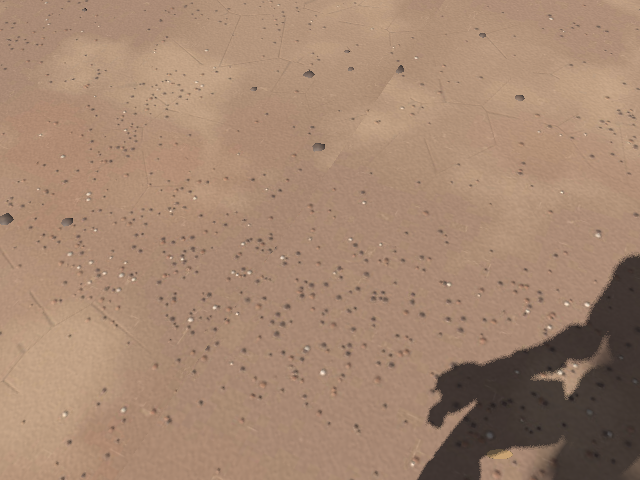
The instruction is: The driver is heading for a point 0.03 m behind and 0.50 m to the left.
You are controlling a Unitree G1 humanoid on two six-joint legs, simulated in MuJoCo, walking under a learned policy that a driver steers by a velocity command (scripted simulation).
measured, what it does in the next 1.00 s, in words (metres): steps on the spot, turning left: left foot, then right foot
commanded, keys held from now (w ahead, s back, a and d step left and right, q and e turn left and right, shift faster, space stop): q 0.68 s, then w+q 0.32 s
